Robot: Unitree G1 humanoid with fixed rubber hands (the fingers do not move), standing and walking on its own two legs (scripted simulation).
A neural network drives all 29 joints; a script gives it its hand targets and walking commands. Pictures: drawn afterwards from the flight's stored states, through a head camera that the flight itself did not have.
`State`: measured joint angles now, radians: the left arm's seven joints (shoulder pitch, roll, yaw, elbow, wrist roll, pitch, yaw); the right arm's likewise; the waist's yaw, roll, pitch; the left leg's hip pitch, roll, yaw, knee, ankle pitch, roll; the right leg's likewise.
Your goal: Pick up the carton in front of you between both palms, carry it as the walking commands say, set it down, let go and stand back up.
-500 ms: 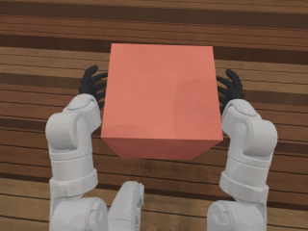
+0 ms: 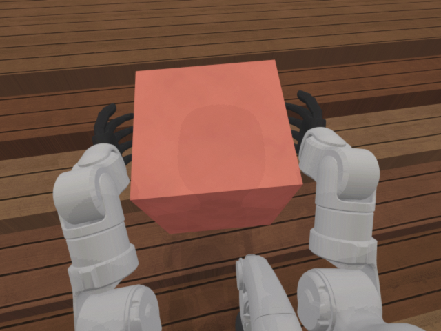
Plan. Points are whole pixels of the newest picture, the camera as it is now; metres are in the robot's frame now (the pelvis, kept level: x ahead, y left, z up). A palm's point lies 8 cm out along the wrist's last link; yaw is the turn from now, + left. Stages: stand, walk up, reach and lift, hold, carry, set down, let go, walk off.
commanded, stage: carry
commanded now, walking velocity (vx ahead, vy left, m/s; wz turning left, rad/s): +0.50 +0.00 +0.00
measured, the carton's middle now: (214, 160) +0.39 -0.04 +0.10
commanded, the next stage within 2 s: none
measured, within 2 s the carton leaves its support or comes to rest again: neither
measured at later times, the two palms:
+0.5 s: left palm out of the picture +0.62 +0.11 +0.29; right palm out of the picture +0.64 -0.19 +0.28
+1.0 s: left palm out of the picture +0.92 +0.11 +0.35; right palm out of the picture +0.90 -0.19 +0.37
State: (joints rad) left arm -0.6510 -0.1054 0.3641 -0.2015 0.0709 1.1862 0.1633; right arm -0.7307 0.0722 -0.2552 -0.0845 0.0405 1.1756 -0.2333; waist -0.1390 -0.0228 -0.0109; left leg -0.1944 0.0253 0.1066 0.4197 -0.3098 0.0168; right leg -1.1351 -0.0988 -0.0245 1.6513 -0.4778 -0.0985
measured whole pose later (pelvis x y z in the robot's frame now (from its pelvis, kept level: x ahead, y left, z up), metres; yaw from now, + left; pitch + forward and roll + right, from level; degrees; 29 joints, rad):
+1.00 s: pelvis +0.55 -0.02 +0.21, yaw +0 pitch +4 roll +1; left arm -0.58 -0.10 0.32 -0.23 0.04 1.17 0.16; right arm -0.63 0.09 -0.25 -0.14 0.03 1.14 -0.21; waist -0.10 -0.05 -0.01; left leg -0.31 0.03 0.14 0.53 -0.29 0.04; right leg -1.07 -0.05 -0.02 1.80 -0.44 -0.10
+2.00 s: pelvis +1.14 -0.05 +0.41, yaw +1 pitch +3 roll +2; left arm -0.53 -0.15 0.35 -0.17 0.06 1.15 0.15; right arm -0.58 0.10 -0.24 -0.08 0.02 1.13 -0.22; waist -0.13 -0.05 -0.01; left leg -0.34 0.00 0.13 0.63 -0.35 0.05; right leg -0.94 -0.01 0.00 1.78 -0.40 -0.10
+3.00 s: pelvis +1.74 -0.06 +0.53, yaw -1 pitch +4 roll -1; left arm -0.61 -0.09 0.32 0.05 0.02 1.16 0.17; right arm -0.60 0.14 -0.33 0.02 -0.08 1.15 -0.17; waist 0.01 -0.02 -0.05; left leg -0.41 0.00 0.17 0.50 -0.17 0.09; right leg -0.42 -0.02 -0.02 1.14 -0.38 0.00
